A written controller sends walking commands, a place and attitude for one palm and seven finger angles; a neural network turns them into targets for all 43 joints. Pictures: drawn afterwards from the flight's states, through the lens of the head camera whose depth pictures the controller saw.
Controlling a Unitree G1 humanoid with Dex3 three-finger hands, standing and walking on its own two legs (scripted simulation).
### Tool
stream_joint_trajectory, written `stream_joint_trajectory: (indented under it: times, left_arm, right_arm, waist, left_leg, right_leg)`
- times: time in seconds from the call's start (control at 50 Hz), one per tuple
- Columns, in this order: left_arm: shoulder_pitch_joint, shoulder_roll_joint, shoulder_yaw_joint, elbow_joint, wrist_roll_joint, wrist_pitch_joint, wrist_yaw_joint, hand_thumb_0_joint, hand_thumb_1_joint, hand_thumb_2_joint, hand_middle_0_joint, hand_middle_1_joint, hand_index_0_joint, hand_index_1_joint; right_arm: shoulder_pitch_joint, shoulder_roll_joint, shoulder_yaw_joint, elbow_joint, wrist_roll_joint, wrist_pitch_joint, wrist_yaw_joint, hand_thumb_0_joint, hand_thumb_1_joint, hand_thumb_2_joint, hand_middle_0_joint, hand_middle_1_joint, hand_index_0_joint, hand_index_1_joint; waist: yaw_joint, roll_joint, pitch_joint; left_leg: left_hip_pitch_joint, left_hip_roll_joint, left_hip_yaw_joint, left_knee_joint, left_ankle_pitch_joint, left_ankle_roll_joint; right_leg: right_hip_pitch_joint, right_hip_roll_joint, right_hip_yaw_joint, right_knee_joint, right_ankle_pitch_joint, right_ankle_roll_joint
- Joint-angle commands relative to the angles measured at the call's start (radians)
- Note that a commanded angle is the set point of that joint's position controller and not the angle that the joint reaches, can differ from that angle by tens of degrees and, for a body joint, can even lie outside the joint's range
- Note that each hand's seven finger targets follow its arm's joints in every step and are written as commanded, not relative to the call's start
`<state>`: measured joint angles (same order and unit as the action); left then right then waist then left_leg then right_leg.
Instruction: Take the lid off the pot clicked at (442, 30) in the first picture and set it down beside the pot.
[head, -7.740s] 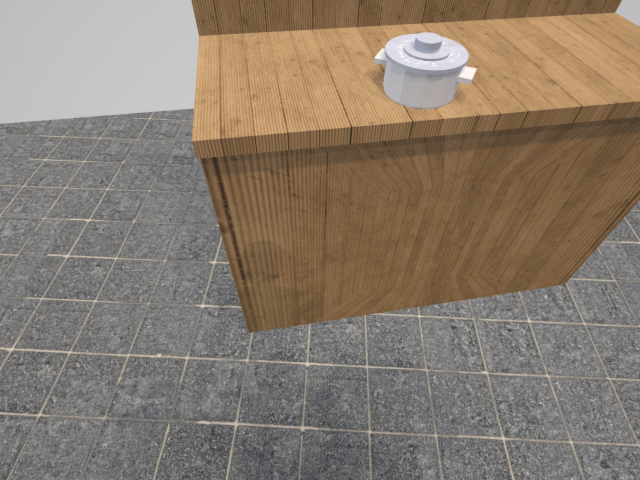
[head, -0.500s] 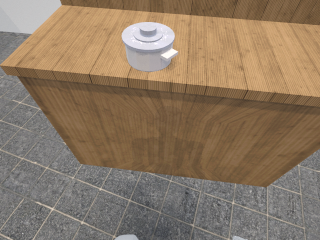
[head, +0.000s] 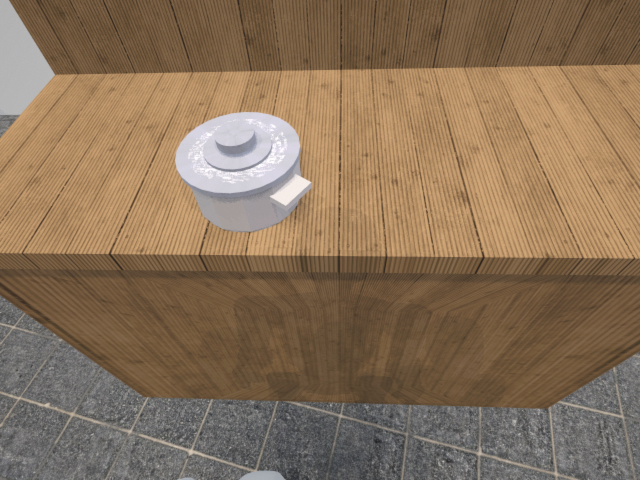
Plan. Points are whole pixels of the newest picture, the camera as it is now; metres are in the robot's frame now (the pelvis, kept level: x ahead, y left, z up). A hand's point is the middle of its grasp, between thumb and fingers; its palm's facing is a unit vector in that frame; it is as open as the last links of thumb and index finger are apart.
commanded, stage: come to a stop and stand still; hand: left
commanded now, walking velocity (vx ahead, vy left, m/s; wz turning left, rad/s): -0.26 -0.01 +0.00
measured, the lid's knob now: (235, 137) +0.50 +0.13 +0.16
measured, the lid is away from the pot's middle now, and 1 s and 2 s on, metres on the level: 0.00 0.00 0.00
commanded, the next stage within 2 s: look again from close up in 0.94 s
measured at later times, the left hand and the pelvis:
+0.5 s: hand out of the picture +0.05 +0.23 -0.16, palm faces +0.00 -0.97 -0.24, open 7.3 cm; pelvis -0.01 +0.03 +0.01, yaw -2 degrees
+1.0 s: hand out of the picture -0.01 +0.16 -0.17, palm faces +0.01 -0.98 -0.17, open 7.3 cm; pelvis -0.02 -0.01 +0.00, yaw -1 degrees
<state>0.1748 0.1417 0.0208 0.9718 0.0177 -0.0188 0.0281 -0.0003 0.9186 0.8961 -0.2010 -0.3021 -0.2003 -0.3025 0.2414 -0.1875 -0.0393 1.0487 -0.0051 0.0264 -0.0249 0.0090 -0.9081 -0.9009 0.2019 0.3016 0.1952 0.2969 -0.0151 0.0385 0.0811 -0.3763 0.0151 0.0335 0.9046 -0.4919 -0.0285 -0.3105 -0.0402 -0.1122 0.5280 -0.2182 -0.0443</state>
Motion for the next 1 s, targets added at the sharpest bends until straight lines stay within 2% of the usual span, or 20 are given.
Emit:
stream_joint_trajectory:
  times: [0.0, 0.04, 0.1, 0.12, 0.14, 0.16, 0.18, 0.2, 0.24, 0.28, 0.42, 0.48, 0.52, 0.54, 0.56, 0.58, 0.6, 0.66, 0.78, 0.98]
  left_arm:
    - [0.061, 0.212, 0.061, -0.047, 0.007, 0.016, 0.020, 0.000, 0.900, 0.900, -0.200, -0.300, -0.200, -0.300]
    - [0.048, 0.227, 0.066, -0.051, 0.006, 0.026, 0.020, 0.000, 0.900, 0.900, -0.200, -0.300, -0.200, -0.300]
    - [0.017, 0.221, 0.069, -0.065, -0.001, 0.039, 0.020, 0.000, 0.900, 0.900, -0.200, -0.300, -0.200, -0.300]
    - [0.031, 0.192, 0.062, -0.072, -0.007, 0.045, 0.017, 0.000, 0.900, 0.900, -0.200, -0.300, -0.200, -0.300]
    - [0.067, 0.142, 0.052, -0.081, -0.012, 0.052, 0.015, 0.000, 0.900, 0.900, -0.200, -0.300, -0.200, -0.300]
    - [0.072, 0.133, 0.045, -0.091, -0.013, 0.052, 0.020, 0.000, 0.900, 0.900, -0.200, -0.300, -0.200, -0.300]
    - [0.049, 0.152, 0.053, -0.082, -0.006, 0.066, 0.025, 0.000, 0.900, 0.900, -0.200, -0.300, -0.200, -0.300]
    - [0.052, 0.164, 0.062, -0.073, -0.007, 0.067, 0.021, 0.000, 0.900, 0.900, -0.200, -0.300, -0.200, -0.300]
    - [0.082, 0.161, 0.061, -0.051, -0.009, 0.061, 0.011, 0.000, 0.900, 0.900, -0.200, -0.300, -0.200, -0.300]
    - [0.093, 0.160, 0.061, -0.047, -0.008, 0.066, 0.005, 0.000, 0.900, 0.900, -0.200, -0.300, -0.200, -0.300]
    - [0.053, 0.128, 0.039, -0.057, -0.006, 0.064, -0.014, 0.000, 0.900, 0.900, -0.200, -0.300, -0.200, -0.300]
    - [0.127, 0.117, 0.031, -0.017, -0.012, 0.049, -0.012, 0.000, 0.900, 0.900, -0.200, -0.300, -0.200, -0.300]
    - [0.190, 0.145, 0.033, 0.017, -0.005, 0.036, -0.006, 0.000, 0.900, 0.900, -0.200, -0.300, -0.200, -0.300]
    - [0.169, 0.198, 0.037, 0.011, -0.001, 0.026, 0.001, 0.000, 0.900, 0.900, -0.200, -0.300, -0.200, -0.300]
    - [0.126, 0.240, 0.040, 0.000, -0.003, 0.023, 0.001, 0.000, 0.900, 0.900, -0.200, -0.300, -0.200, -0.300]
    - [0.083, 0.246, 0.036, -0.008, -0.003, 0.020, -0.001, 0.000, 0.900, 0.900, -0.200, -0.300, -0.200, -0.300]
    - [0.061, 0.232, 0.036, -0.002, -0.004, 0.011, 0.002, 0.000, 0.900, 0.900, -0.200, -0.300, -0.200, -0.300]
    - [0.070, 0.172, 0.018, 0.027, -0.017, 0.002, 0.003, 0.000, 0.900, 0.900, -0.200, -0.300, -0.200, -0.300]
    - [0.108, 0.153, 0.021, 0.071, -0.016, 0.015, 0.005, 0.000, 0.900, 0.900, -0.200, -0.300, -0.200, -0.300]
    - [0.152, 0.115, 0.022, 0.095, -0.015, 0.012, 0.007, 0.000, 0.900, 0.900, -0.200, -0.300, -0.200, -0.300]
  right_arm:
    - [0.049, -0.026, -0.012, -0.054, 0.002, 0.007, 0.000, 0.000, -0.900, -0.900, 0.200, 0.300, 0.200, 0.300]
    - [0.040, -0.036, -0.021, -0.065, 0.003, 0.009, 0.000, 0.000, -0.900, -0.900, 0.200, 0.300, 0.200, 0.300]
    - [0.071, -0.044, -0.027, -0.063, -0.002, 0.006, 0.002, 0.000, -0.900, -0.900, 0.200, 0.300, 0.200, 0.300]
    - [0.076, -0.082, -0.032, -0.069, -0.007, -0.002, 0.001, 0.000, -0.900, -0.900, 0.200, 0.300, 0.200, 0.300]
    - [0.057, -0.156, -0.042, -0.096, -0.016, -0.010, 0.001, 0.000, -0.900, -0.900, 0.200, 0.300, 0.200, 0.300]
    - [0.055, -0.196, -0.047, -0.121, -0.018, -0.005, 0.002, 0.000, -0.900, -0.900, 0.200, 0.300, 0.200, 0.300]
    - [0.049, -0.184, -0.040, -0.118, -0.020, -0.010, -0.014, 0.000, -0.900, -0.900, 0.200, 0.300, 0.200, 0.300]
    - [0.005, -0.167, -0.036, -0.128, -0.021, -0.012, -0.021, 0.000, -0.900, -0.900, 0.200, 0.300, 0.200, 0.300]
    - [-0.047, -0.134, -0.024, -0.152, -0.021, -0.020, -0.025, 0.000, -0.900, -0.900, 0.200, 0.300, 0.200, 0.300]
    - [-0.032, -0.140, -0.025, -0.147, -0.017, -0.024, -0.026, 0.000, -0.900, -0.900, 0.200, 0.300, 0.200, 0.300]
    - [0.016, -0.164, -0.038, -0.111, -0.019, -0.012, -0.012, 0.000, -0.900, -0.900, 0.200, 0.300, 0.200, 0.300]
    - [0.001, -0.170, -0.039, -0.094, -0.016, -0.011, -0.003, 0.000, -0.900, -0.900, 0.200, 0.300, 0.200, 0.300]
    - [-0.013, -0.130, -0.036, -0.087, -0.004, -0.009, 0.000, 0.000, -0.900, -0.900, 0.200, 0.300, 0.200, 0.300]
    - [-0.007, -0.067, -0.024, -0.087, 0.004, -0.007, 0.005, 0.000, -0.900, -0.900, 0.200, 0.300, 0.200, 0.300]
    - [-0.027, -0.029, -0.006, -0.098, 0.003, -0.004, 0.012, 0.000, -0.900, -0.900, 0.200, 0.300, 0.200, 0.300]
    - [-0.030, -0.038, -0.004, -0.095, -0.006, -0.002, 0.017, 0.000, -0.900, -0.900, 0.200, 0.300, 0.200, 0.300]
    - [-0.024, -0.041, -0.003, -0.075, -0.014, -0.002, 0.016, 0.000, -0.900, -0.900, 0.200, 0.300, 0.200, 0.300]
    - [0.034, -0.061, 0.003, -0.016, -0.009, -0.021, 0.007, 0.000, -0.900, -0.900, 0.200, 0.300, 0.200, 0.300]
    - [0.046, -0.049, 0.007, 0.042, -0.008, -0.013, 0.003, 0.000, -0.900, -0.900, 0.200, 0.300, 0.200, 0.300]
    - [0.091, -0.042, 0.006, 0.063, -0.007, -0.030, -0.006, 0.000, -0.900, -0.900, 0.200, 0.300, 0.200, 0.300]
  waist:
    - [0.026, -0.188, -0.136]
    - [0.023, -0.197, -0.165]
    - [-0.012, -0.201, -0.155]
    - [-0.011, -0.099, -0.167]
    - [-0.001, 0.116, -0.165]
    - [-0.014, 0.198, -0.139]
    - [-0.026, 0.228, -0.155]
    - [-0.005, 0.197, -0.130]
    - [0.019, 0.054, -0.126]
    - [0.013, 0.063, -0.154]
    - [-0.032, 0.157, -0.126]
    - [-0.005, 0.144, -0.136]
    - [0.018, 0.058, -0.108]
    - [0.012, -0.071, -0.060]
    - [-0.001, -0.162, -0.033]
    - [-0.010, -0.164, -0.039]
    - [-0.010, -0.261, -0.021]
    - [-0.020, -0.181, -0.054]
    - [-0.006, -0.066, 0.066]
    - [0.008, -0.022, -0.007]
  left_leg:
    - [0.016, -0.005, 0.007, -0.076, 0.049, -0.024]
    - [0.034, -0.007, 0.010, -0.150, 0.087, -0.025]
    - [0.172, 0.005, 0.013, -0.411, 0.325, -0.019]
    - [0.266, 0.083, -0.041, -0.487, 0.524, 0.009]
    - [0.292, 0.286, -0.269, -0.546, 0.797, 0.106]
    - [0.210, 0.388, -0.334, -0.581, 0.950, 0.208]
    - [0.161, 0.383, -0.351, -0.591, 0.920, 0.231]
    - [0.164, 0.352, -0.313, -0.575, 0.879, 0.234]
    - [0.207, 0.311, -0.256, -0.555, 0.845, 0.226]
    - [0.260, 0.292, -0.204, -0.576, 0.787, 0.203]
    - [0.276, 0.272, -0.215, -0.648, 0.434, 0.180]
    - [0.209, 0.234, -0.206, -0.640, 0.322, 0.148]
    - [0.113, 0.145, -0.123, -0.560, 0.224, 0.070]
    - [0.022, 0.076, -0.069, -0.470, 0.158, 0.020]
    - [0.062, 0.034, -0.024, -0.423, 0.123, -0.003]
    - [0.135, 0.026, -0.023, -0.398, 0.160, -0.001]
    - [0.133, 0.027, -0.032, -0.384, 0.215, 0.003]
    - [0.202, 0.039, -0.058, -0.462, 0.385, 0.006]
    - [0.200, 0.050, -0.065, -0.471, 0.327, -0.002]
    - [0.183, 0.064, -0.100, -0.501, 0.376, 0.016]
  right_leg:
    - [0.147, -0.266, 0.185, -0.124, 0.735, -0.171]
    - [0.177, -0.258, 0.168, -0.087, 0.726, -0.159]
    - [0.106, -0.207, 0.144, -0.008, 0.532, -0.077]
    - [0.028, -0.146, 0.108, 0.063, 0.340, -0.019]
    - [-0.087, -0.022, 0.028, 0.189, -0.068, 0.056]
    - [-0.090, 0.039, 0.060, 0.390, -0.406, 0.066]
    - [-0.097, 0.044, 0.157, 0.532, -0.427, 0.065]
    - [-0.143, 0.042, 0.196, 0.610, -0.372, 0.061]
    - [-0.188, 0.040, 0.192, 0.661, -0.279, 0.073]
    - [-0.199, 0.032, 0.192, 0.659, -0.219, 0.090]
    - [-0.077, 0.009, 0.101, 0.268, -0.283, 0.083]
    - [0.072, 0.026, 0.064, 0.036, -0.184, 0.063]
    - [0.193, -0.002, 0.079, -0.200, -0.020, 0.052]
    - [0.190, -0.122, 0.250, -0.281, -0.082, 0.004]
    - [0.051, -0.230, 0.337, -0.354, -0.191, -0.048]
    - [-0.047, -0.233, 0.343, -0.362, -0.242, -0.066]
    - [-0.048, -0.185, 0.321, -0.344, -0.168, -0.059]
    - [0.032, -0.112, 0.217, -0.224, 0.082, -0.020]
    - [-0.064, -0.083, 0.212, -0.283, -0.204, -0.004]
    - [0.046, -0.049, 0.169, -0.198, -0.077, 0.007]
